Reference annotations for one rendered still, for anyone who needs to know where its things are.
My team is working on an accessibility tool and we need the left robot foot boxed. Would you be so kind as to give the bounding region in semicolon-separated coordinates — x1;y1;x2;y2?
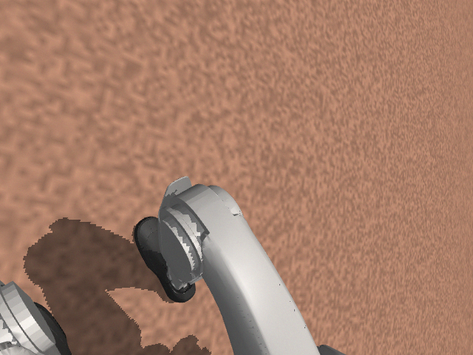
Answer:
34;302;72;355

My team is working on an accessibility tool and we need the right robot foot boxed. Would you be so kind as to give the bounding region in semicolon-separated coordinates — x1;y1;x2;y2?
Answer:
134;217;196;302

